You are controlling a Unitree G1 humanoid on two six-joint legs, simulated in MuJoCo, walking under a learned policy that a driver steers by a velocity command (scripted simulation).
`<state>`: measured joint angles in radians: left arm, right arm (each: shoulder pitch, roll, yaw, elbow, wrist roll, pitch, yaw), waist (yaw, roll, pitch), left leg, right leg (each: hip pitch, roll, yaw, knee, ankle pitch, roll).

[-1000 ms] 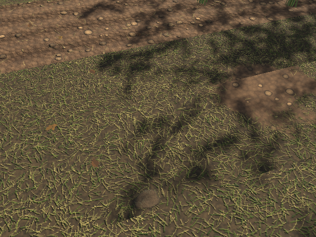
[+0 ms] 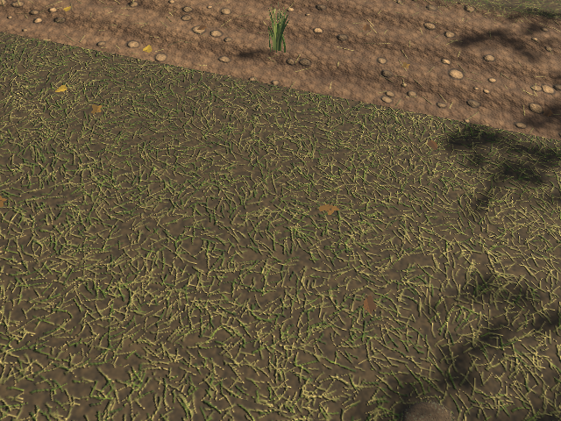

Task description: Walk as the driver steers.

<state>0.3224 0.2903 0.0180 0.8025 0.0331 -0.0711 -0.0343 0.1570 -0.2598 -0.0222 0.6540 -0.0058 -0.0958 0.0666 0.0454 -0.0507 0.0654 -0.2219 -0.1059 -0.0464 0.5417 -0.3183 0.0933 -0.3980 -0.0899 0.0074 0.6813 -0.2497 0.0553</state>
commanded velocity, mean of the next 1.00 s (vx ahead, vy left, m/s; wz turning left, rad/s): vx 0.74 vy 0.00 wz -0.07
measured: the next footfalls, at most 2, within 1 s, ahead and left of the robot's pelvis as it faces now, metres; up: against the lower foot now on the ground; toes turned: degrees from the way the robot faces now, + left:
right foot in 0.34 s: +0.23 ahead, -0.27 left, +0.00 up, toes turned -23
left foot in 0.96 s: +0.63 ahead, -0.36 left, -0.15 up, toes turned -3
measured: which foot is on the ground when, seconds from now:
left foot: down 0.00-0.34, up 0.36-0.94, down 0.96-1.00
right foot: up 0.00-0.32, down 0.34-0.94, up 0.96-1.00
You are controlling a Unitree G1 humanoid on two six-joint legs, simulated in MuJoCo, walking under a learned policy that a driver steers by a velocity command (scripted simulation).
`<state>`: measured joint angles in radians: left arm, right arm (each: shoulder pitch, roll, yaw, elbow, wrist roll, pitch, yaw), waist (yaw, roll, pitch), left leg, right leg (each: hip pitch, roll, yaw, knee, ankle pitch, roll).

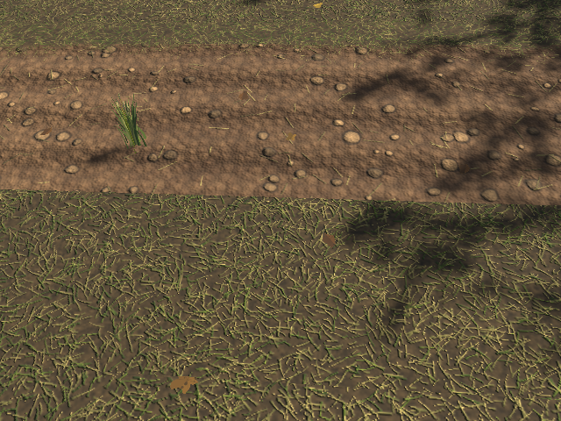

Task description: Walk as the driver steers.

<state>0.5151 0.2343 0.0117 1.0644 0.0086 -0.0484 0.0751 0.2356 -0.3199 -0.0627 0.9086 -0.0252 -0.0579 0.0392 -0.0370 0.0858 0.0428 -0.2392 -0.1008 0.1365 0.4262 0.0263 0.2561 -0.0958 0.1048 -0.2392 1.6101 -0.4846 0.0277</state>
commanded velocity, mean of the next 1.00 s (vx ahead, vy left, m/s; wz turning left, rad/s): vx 1.00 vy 0.00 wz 0.24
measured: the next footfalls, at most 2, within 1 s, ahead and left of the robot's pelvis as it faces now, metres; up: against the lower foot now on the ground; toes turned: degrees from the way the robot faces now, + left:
right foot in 0.24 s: +0.44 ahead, -0.22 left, +0.00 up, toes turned +18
left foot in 0.74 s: +0.74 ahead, +0.25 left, -0.15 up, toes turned +26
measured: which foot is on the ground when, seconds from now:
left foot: down 0.00-0.24, up 0.26-0.72, down 0.74-1.00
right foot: up 0.00-0.22, down 0.24-0.72, up 0.74-1.00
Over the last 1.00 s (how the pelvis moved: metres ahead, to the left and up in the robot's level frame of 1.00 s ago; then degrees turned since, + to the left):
0.57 -0.36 -0.13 -5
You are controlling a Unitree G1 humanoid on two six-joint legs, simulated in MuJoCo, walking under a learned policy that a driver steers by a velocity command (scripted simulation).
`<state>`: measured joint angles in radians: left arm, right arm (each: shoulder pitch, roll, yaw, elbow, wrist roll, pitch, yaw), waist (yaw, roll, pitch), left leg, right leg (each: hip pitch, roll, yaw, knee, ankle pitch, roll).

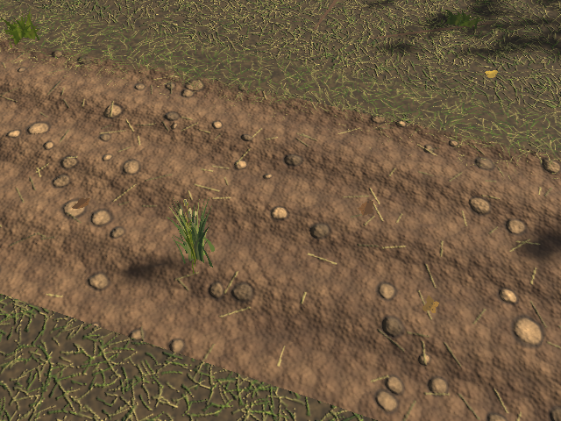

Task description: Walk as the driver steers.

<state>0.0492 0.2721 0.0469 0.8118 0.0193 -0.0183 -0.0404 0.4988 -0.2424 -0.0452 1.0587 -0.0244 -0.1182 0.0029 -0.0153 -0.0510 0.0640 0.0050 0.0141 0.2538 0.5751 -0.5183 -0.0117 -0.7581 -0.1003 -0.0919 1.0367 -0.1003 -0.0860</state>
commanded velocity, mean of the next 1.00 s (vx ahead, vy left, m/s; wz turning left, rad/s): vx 1.00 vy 0.00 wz -0.95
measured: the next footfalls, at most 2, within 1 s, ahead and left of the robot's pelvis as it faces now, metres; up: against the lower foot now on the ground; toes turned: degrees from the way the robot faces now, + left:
right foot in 0.10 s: +0.28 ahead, -0.05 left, +0.00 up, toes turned -10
left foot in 0.50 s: +0.72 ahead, +0.01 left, +0.00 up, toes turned -33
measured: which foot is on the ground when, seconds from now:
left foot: down 0.00-0.08, up 0.10-0.48, down 0.50-0.98, up 1.00-1.00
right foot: up 0.00-0.08, down 0.10-0.52, up 0.54-0.96, down 0.98-1.00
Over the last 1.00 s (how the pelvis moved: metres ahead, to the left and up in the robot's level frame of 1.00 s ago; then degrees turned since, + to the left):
0.87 0.18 -0.20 13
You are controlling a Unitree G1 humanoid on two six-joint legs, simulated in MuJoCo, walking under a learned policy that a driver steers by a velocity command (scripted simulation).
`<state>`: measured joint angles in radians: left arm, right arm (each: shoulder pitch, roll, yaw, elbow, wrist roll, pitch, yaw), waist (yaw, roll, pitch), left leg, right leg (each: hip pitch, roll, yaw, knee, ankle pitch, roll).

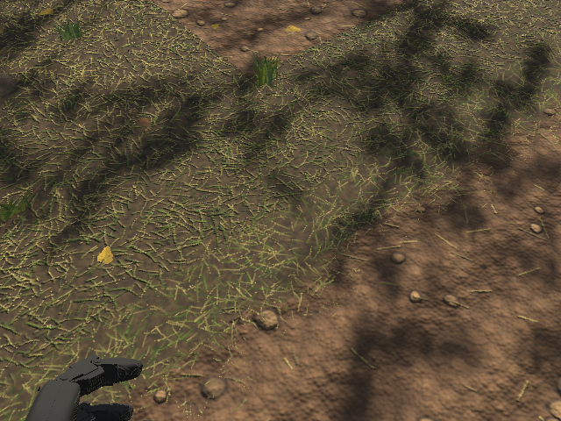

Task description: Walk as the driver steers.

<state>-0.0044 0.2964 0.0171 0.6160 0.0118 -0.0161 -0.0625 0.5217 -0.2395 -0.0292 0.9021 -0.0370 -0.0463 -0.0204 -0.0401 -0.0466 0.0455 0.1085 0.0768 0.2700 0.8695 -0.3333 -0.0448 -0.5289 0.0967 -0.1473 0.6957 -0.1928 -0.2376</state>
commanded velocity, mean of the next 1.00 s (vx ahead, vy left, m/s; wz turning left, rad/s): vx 0.27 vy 0.00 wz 0.57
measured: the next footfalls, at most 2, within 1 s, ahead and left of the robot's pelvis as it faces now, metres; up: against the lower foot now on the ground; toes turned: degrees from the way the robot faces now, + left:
left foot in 0.38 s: +0.52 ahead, +0.11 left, +0.00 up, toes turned +3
right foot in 0.84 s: +0.63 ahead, -0.05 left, +0.00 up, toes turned +40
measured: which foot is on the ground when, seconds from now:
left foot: up 0.00-0.36, down 0.38-0.84, up 0.86-1.00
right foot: down 0.00-0.38, up 0.40-0.82, down 0.84-1.00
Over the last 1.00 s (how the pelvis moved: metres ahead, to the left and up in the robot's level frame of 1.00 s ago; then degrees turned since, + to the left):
0.82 -0.27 -0.01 -57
